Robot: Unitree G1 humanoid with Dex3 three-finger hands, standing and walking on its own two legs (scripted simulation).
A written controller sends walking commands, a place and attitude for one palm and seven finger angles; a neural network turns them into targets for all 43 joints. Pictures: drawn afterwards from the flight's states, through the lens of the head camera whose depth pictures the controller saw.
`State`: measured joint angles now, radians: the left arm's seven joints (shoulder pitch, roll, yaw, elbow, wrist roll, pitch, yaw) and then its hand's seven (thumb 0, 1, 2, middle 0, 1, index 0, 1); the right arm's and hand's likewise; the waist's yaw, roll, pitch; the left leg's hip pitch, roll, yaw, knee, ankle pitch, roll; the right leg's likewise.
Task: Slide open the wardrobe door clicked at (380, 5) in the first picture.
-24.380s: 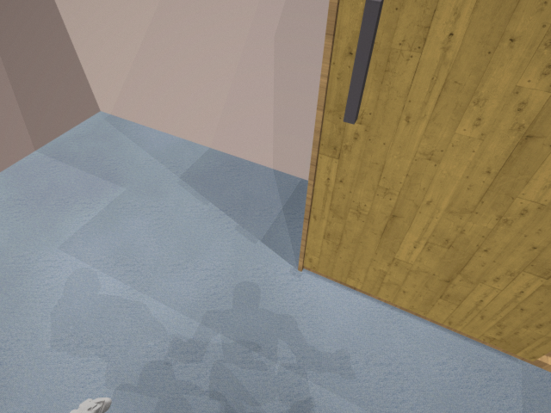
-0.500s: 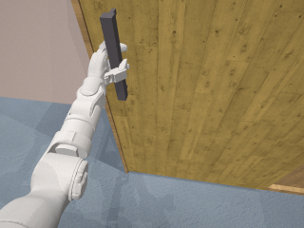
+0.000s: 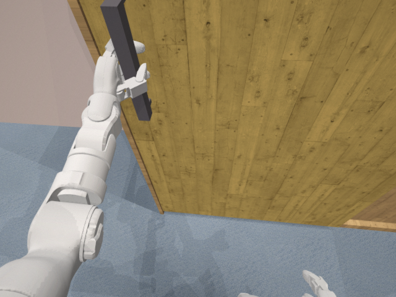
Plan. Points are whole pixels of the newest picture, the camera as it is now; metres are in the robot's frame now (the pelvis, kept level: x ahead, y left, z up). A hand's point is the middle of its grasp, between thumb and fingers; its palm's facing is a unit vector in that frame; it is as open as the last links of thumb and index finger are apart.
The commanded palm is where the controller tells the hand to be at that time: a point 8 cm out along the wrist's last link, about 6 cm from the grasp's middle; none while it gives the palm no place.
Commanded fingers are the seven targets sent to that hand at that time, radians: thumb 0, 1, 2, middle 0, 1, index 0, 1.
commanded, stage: step sideways, sliding the door along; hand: left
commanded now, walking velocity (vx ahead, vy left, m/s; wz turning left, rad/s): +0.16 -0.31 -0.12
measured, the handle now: (134, 65) +0.52 +0.16 +0.18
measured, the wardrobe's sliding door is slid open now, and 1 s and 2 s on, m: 0.00 0.14 0.42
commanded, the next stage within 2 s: none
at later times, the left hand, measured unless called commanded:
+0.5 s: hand (162, 79) +0.48 +0.09 +0.17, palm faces +0.30 -0.95 -0.07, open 6.8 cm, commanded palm +0.44 +0.07 +0.18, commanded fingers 0.00 0.90 0.90 -0.45 -1.40 -0.45 -1.40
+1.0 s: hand (218, 81) +0.47 -0.01 +0.17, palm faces +0.44 -0.90 -0.07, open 7.3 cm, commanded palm +0.43 -0.04 +0.16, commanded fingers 0.00 0.90 0.90 -0.45 -1.40 -0.45 -1.40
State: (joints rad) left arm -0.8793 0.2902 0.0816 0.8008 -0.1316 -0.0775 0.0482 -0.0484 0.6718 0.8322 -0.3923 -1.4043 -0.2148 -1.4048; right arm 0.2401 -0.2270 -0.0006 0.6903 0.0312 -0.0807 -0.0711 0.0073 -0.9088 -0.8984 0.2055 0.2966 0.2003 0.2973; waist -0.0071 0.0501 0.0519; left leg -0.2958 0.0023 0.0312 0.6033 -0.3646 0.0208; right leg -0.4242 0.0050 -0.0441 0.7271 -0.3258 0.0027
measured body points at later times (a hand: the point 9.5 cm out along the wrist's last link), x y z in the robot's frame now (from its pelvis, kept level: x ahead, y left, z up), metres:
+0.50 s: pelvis +0.03 -0.12 +0.00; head +0.15 -0.11 +0.43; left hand +0.45 +0.14 +0.18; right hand +0.23 -0.36 -0.12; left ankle +0.01 +0.03 -0.73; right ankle +0.04 -0.22 -0.69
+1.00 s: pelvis +0.11 -0.25 +0.01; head +0.24 -0.24 +0.44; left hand +0.45 +0.03 +0.18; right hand +0.36 -0.45 -0.11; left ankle +0.08 -0.13 -0.71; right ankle +0.17 -0.32 -0.72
